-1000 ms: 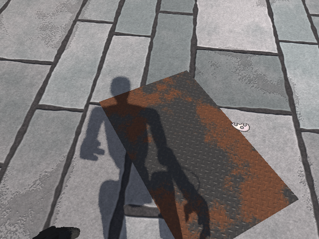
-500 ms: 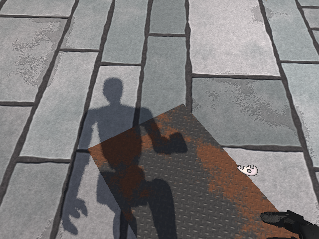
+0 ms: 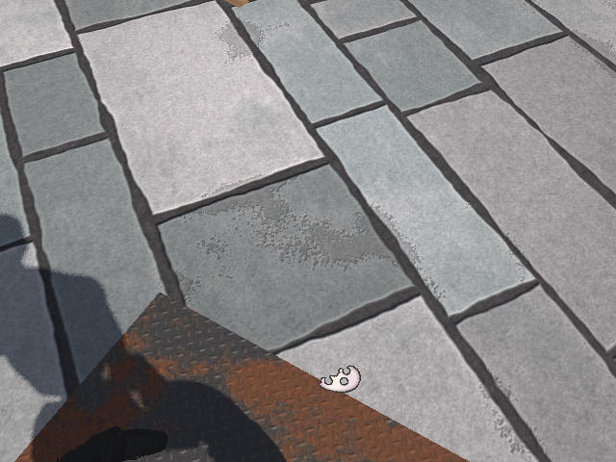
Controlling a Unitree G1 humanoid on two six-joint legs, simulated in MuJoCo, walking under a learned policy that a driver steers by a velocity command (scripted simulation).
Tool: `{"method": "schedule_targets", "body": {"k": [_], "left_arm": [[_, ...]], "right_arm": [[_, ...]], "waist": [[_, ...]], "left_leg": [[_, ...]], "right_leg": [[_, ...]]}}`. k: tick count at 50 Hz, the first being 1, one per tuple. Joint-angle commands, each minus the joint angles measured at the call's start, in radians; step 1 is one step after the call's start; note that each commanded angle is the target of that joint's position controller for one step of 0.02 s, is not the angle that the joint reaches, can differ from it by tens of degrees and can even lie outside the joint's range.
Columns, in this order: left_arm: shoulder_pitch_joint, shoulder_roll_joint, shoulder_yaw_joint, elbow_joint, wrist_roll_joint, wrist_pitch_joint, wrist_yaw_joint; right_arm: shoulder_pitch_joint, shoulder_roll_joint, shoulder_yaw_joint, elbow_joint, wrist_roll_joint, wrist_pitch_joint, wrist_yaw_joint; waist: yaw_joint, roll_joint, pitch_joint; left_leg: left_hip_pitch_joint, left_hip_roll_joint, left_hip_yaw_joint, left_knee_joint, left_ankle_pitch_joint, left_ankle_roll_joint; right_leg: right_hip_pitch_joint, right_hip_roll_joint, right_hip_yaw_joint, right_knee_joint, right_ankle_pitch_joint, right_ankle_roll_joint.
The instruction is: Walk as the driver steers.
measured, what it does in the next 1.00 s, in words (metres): walks ahead, turning left: right foot, then left foot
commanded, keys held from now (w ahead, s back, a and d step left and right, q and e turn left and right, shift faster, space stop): w+q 0.60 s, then q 0.40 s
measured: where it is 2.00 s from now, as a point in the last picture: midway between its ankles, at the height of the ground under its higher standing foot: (291, 437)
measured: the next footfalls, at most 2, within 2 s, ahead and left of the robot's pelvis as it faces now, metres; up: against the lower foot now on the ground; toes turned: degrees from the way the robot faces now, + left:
right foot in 0.04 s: +0.17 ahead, -0.09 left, +0.00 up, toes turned -4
left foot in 0.58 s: +0.45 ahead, +0.10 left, +0.00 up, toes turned +19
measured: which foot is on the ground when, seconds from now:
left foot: down 0.00-0.04, up 0.06-0.56, down 0.58-1.00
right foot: up 0.00-0.02, down 0.04-0.60, up 0.62-1.00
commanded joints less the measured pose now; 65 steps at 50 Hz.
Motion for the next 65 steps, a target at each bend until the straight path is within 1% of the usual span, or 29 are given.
{"method": "schedule_targets", "body": {"k": [1,2,3,4,6,8,13,17,23,26,28,29,30,31,32,34,36,39,45,50,53,55,56,57,58,59,60,62,65], "left_arm": [[0.205,0.086,0.033,0.015,0.014,-0.030,0.026],[0.376,0.141,0.053,0.068,0.029,-0.040,0.042],[0.438,0.258,0.077,0.074,0.035,-0.044,0.059],[0.462,0.264,0.084,0.063,-0.007,-0.034,0.074],[0.319,0.163,0.055,0.088,-0.018,-0.047,0.080],[0.244,0.081,0.030,0.097,-0.024,-0.068,0.079],[0.298,0.088,0.033,0.143,-0.031,-0.111,0.079],[0.342,0.071,0.026,0.172,-0.030,-0.112,0.084],[0.436,0.096,0.026,0.226,-0.027,-0.101,0.103],[0.426,0.133,0.031,0.235,-0.023,-0.087,0.115],[0.404,0.167,0.040,0.229,-0.018,-0.070,0.119],[0.390,0.176,0.043,0.220,-0.021,-0.063,0.115],[0.378,0.153,0.037,0.190,-0.024,-0.066,0.109],[0.382,0.066,0.027,0.115,-0.041,-0.077,0.089],[0.292,0.131,0.034,0.093,-0.031,-0.088,0.088],[0.289,0.100,0.024,0.093,-0.047,-0.101,0.095],[0.309,0.096,0.026,0.096,-0.014,-0.065,0.096],[0.318,0.072,0.022,0.080,-0.009,-0.021,0.091],[0.161,0.089,0.017,0.012,-0.020,-0.004,0.095],[0.077,0.116,0.013,-0.024,-0.032,-0.007,0.103],[0.106,0.134,0.013,-0.026,-0.040,-0.019,0.109],[0.195,0.142,0.015,-0.009,-0.037,-0.032,0.116],[0.271,0.169,0.022,0.006,-0.023,-0.043,0.125],[0.292,0.250,0.034,-0.009,-0.020,-0.044,0.136],[0.285,0.259,0.037,-0.006,-0.044,-0.020,0.126],[0.264,0.195,0.025,-0.016,-0.051,-0.010,0.119],[0.218,0.138,0.010,-0.024,-0.049,-0.006,0.117],[0.151,0.128,0.003,-0.028,-0.030,-0.002,0.118],[0.172,0.112,-0.005,0.001,-0.024,-0.017,0.107]], "right_arm": [[0.038,-0.178,-0.028,-0.007,0.004,0.011,-0.005],[0.023,-0.154,-0.017,-0.026,0.011,0.011,-0.002],[0.093,-0.022,0.015,-0.082,0.038,0.009,0.022],[0.006,-0.145,-0.022,-0.079,0.029,0.013,0.010],[-0.078,-0.114,-0.018,-0.094,0.037,0.001,0.013],[-0.015,-0.094,-0.021,-0.047,0.005,0.029,0.017],[-0.076,-0.045,-0.026,-0.048,-0.002,0.066,0.047],[-0.214,-0.037,-0.022,-0.091,-0.002,0.062,0.056],[-0.395,-0.018,0.000,-0.164,-0.011,0.056,0.073],[-0.356,-0.039,-0.008,-0.166,-0.013,0.059,0.068],[-0.218,-0.072,-0.026,-0.132,-0.016,0.056,0.057],[-0.088,-0.102,-0.044,-0.092,-0.022,0.047,0.049],[0.047,-0.192,-0.077,-0.062,-0.033,0.045,0.033],[-0.033,-0.290,-0.103,-0.092,-0.014,0.058,0.026],[-0.029,-0.281,-0.102,-0.097,0.019,0.063,0.026],[-0.117,-0.180,-0.075,-0.090,0.020,0.054,0.012],[-0.187,-0.131,-0.057,-0.105,0.026,0.045,0.008],[-0.165,-0.170,-0.062,-0.102,0.020,0.030,0.015],[-0.097,-0.184,-0.065,-0.109,0.018,0.058,0.003],[-0.064,-0.199,-0.072,-0.123,0.004,0.083,-0.007],[-0.098,-0.211,-0.078,-0.144,0.000,0.093,-0.009],[-0.174,-0.214,-0.078,-0.167,0.012,0.093,-0.007],[-0.203,-0.192,-0.070,-0.186,0.027,0.086,-0.007],[-0.124,-0.112,-0.048,-0.206,0.029,0.080,-0.009],[-0.017,-0.149,-0.063,-0.188,0.018,0.099,-0.016],[-0.015,-0.189,-0.069,-0.150,-0.010,0.112,-0.020],[-0.069,-0.189,-0.071,-0.140,-0.011,0.120,-0.012],[-0.119,-0.163,-0.063,-0.154,0.002,0.136,0.004],[-0.123,-0.124,-0.041,-0.141,0.012,0.142,0.013]], "waist": [[0.151,0.101,-0.111],[0.225,0.051,-0.219],[0.195,-0.206,-0.383],[0.239,-0.073,-0.420],[0.151,-0.019,-0.137],[0.076,-0.043,-0.062],[0.058,-0.045,-0.009],[0.081,-0.042,0.034],[0.126,-0.036,0.063],[0.089,-0.066,0.013],[0.023,-0.086,-0.074],[-0.040,-0.058,-0.145],[-0.099,0.041,-0.231],[-0.006,0.294,-0.280],[-0.040,0.086,-0.274],[0.047,-0.030,-0.076],[0.103,-0.026,-0.055],[0.124,0.016,-0.094],[0.060,0.091,-0.126],[0.023,0.106,-0.097],[0.039,0.119,-0.081],[0.105,0.122,-0.078],[0.140,0.067,-0.117],[0.095,-0.154,-0.198],[0.057,-0.291,-0.269],[0.048,-0.122,-0.209],[0.052,-0.047,-0.139],[0.039,-0.094,-0.080],[0.047,-0.116,-0.109]], "left_leg": [[-0.078,0.239,-0.058,0.301,1.071,0.123],[-0.266,0.207,-0.056,0.541,0.816,0.109],[-0.672,0.034,-0.069,0.944,-0.043,0.057],[-0.731,-0.029,-0.270,1.093,-0.136,0.063],[-0.744,0.051,-0.322,0.985,0.025,0.082],[-0.633,0.080,-0.316,0.879,0.079,0.072],[-0.693,0.080,-0.304,0.812,0.221,0.058],[-0.783,0.078,-0.280,0.659,0.359,0.049],[-0.751,0.038,-0.155,0.399,0.380,0.096],[-0.638,-0.040,-0.099,0.359,0.247,0.154],[-0.475,-0.103,-0.091,0.334,0.140,0.206],[-0.295,-0.124,-0.118,0.253,0.152,0.240],[-0.062,0.030,-0.340,0.185,0.068,0.302],[0.184,0.312,-0.921,0.074,0.240,0.466],[0.154,0.329,-0.913,0.038,0.483,0.483],[-0.090,0.269,-0.649,0.049,0.860,0.401],[-0.225,0.169,-0.513,0.030,0.928,0.336],[-0.266,0.111,-0.453,0.047,1.080,0.308],[-0.212,0.066,-0.482,0.099,1.023,0.224],[-0.131,0.103,-0.599,0.159,0.970,0.232],[-0.135,0.103,-0.676,0.212,0.934,0.217],[-0.214,0.046,-0.696,0.273,0.817,0.159],[-0.289,-0.004,-0.657,0.379,0.714,0.110],[-0.397,-0.112,-0.494,0.618,0.228,0.062],[-0.513,-0.244,-0.384,0.761,-0.341,0.042],[-0.541,-0.177,-0.412,0.891,-0.284,0.036],[-0.537,-0.156,-0.416,0.911,-0.199,0.027],[-0.525,-0.128,-0.408,0.868,-0.098,0.002],[-0.446,-0.142,-0.401,0.746,-0.052,-0.018]], "right_leg": [[0.350,0.107,-0.033,-0.124,-0.045,-0.073],[0.632,-0.002,0.093,-0.148,-0.061,-0.108],[0.986,-0.390,0.601,-0.194,-0.060,-0.238],[0.915,-0.432,0.741,-0.291,0.047,-0.248],[0.633,-0.326,0.400,-0.336,0.212,-0.160],[0.468,-0.241,0.239,-0.401,0.238,-0.076],[0.431,-0.207,0.089,-0.496,0.256,-0.045],[0.472,-0.190,-0.005,-0.510,0.290,-0.029],[0.606,-0.223,-0.105,-0.457,0.497,-0.010],[0.680,-0.239,-0.152,-0.302,0.889,0.006],[0.677,-0.249,-0.164,-0.059,1.031,-0.001],[0.595,-0.237,-0.171,0.152,0.909,0.008],[0.384,-0.194,-0.178,0.465,0.554,0.036],[-0.067,0.070,-0.099,0.860,-0.359,0.109],[-0.152,0.031,0.111,0.891,-0.317,0.103],[-0.109,-0.051,0.118,0.743,-0.211,0.108],[-0.006,-0.069,0.122,0.622,-0.205,0.130],[0.031,-0.046,0.098,0.503,-0.167,0.160],[-0.019,-0.026,0.097,0.300,-0.026,0.169],[-0.040,0.002,0.132,0.184,-0.076,0.149],[0.046,0.029,0.154,0.060,-0.131,0.120],[0.236,0.046,0.152,-0.156,-0.052,0.095],[0.401,-0.037,0.210,-0.265,0.124,0.067],[0.561,-0.315,0.450,-0.259,0.529,-0.011],[0.576,-0.432,0.666,-0.260,0.798,-0.170],[0.520,-0.408,0.610,-0.266,0.674,-0.187],[0.439,-0.332,0.488,-0.276,0.545,-0.157],[0.361,-0.224,0.343,-0.320,0.369,-0.098],[0.343,-0.171,0.269,-0.321,0.392,-0.089]]}}
Velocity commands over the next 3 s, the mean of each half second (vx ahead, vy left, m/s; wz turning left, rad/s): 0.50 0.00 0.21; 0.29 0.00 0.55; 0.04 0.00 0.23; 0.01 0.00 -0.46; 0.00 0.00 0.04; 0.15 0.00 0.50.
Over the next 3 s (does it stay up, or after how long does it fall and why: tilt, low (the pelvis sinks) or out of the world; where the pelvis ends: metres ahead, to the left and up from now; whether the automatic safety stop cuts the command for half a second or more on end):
stays up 0.55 0.01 0.02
